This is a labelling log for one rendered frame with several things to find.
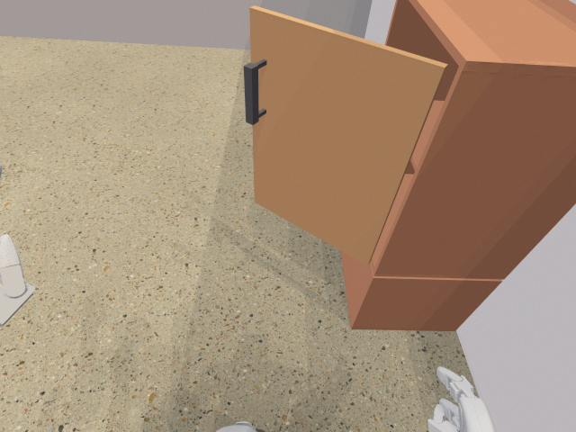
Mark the robot right hand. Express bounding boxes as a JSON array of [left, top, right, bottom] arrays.
[[427, 366, 497, 432]]

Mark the cupboard door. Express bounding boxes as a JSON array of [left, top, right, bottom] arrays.
[[249, 5, 448, 266]]

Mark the robot left hand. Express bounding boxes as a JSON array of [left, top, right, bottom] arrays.
[[0, 163, 35, 327]]

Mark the handle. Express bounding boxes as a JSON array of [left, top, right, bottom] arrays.
[[244, 59, 266, 125]]

